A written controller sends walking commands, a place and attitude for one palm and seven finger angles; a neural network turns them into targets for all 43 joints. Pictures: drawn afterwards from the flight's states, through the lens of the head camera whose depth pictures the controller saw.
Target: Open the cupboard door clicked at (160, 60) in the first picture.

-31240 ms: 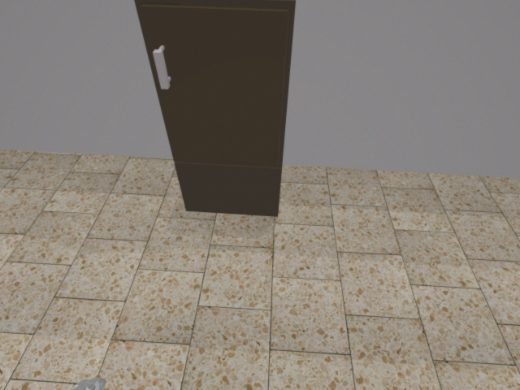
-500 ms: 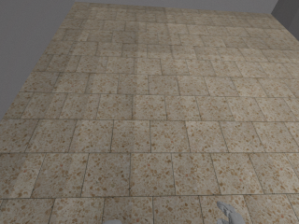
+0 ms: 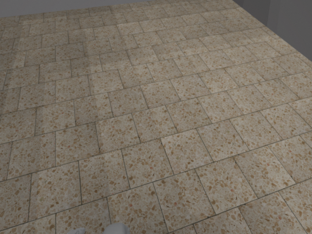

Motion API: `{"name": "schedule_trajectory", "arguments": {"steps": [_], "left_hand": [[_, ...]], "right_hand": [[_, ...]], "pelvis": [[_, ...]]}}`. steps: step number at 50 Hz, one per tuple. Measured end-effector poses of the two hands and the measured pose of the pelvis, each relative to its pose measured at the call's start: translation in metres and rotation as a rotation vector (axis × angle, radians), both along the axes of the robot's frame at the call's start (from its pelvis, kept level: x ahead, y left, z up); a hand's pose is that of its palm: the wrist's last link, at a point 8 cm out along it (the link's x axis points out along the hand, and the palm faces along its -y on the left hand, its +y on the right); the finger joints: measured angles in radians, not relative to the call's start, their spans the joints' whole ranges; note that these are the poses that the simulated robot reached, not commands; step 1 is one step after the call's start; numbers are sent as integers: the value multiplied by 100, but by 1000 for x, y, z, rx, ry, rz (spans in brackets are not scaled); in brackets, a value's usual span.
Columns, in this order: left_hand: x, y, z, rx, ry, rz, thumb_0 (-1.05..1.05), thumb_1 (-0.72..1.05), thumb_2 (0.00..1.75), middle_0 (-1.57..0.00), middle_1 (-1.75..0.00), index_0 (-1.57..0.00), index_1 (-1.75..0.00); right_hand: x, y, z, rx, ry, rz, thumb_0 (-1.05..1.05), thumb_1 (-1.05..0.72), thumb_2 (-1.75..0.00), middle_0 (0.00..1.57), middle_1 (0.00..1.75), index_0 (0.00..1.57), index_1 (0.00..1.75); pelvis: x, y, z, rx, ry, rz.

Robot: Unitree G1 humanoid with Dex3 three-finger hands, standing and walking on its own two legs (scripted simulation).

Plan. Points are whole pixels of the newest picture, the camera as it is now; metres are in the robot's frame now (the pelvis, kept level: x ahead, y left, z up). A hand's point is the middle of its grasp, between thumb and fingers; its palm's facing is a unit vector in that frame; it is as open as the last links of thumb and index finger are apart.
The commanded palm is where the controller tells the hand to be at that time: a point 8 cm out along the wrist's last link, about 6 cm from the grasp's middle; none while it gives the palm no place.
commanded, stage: turn to face it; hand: left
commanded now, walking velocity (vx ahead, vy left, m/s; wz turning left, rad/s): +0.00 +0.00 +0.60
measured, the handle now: out of the picture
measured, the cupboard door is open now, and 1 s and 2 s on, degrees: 41 41 41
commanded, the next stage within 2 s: none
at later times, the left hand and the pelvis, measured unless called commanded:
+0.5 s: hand (85, 222) +0.17 +0.21 -0.16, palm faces +0.28 -0.92 -0.28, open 7.4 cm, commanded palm none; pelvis +0.12 -0.02 -0.01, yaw +15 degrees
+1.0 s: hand out of the picture +0.10 +0.19 -0.17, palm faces +0.58 -0.77 -0.26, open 7.4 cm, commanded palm none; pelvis +0.16 -0.03 -0.01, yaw +34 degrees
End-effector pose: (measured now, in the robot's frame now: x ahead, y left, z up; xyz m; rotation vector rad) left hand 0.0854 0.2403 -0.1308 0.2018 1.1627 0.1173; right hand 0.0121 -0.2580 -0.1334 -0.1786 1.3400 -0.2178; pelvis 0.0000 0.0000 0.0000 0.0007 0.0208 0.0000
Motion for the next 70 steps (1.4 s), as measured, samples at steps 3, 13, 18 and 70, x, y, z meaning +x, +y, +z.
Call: {"name": "schedule_trajectory", "arguments": {"steps": [3, 13, 18, 70], "left_hand": [[7, -2, -6, -26, 45, 26, 0, 92, 90, -20, -30, -20, -30], [39, 22, -28, -46, 86, 178, 1, 92, 90, -20, -30, -20, -30], [56, 25, -10, -15, 53, 232, 1, 91, 90, -20, -30, -20, -30], [-34, -90, -11, -28, 51, 903, 1, 90, 90, -20, -30, -20, -30]], "right_hand": [[54, 11, 10, 2, -89, 26, 0, -91, -90, 19, 30, 19, 30], [161, 58, -2, 21, -115, 174, 0, -92, -89, 20, 30, 20, 30], [182, 48, -1, 27, -74, 230, -1, -93, -89, 20, 30, 20, 30], [443, 100, 10, 39, -121, 936, 0, -91, -90, 19, 30, 19, 30]], "pelvis": [[26, 4, 4, -5, -1, 9], [95, 22, -10, -20, -10, 118], [105, 13, -2, -23, 4, 175], [195, -52, -5, 24, 4, 877]]}}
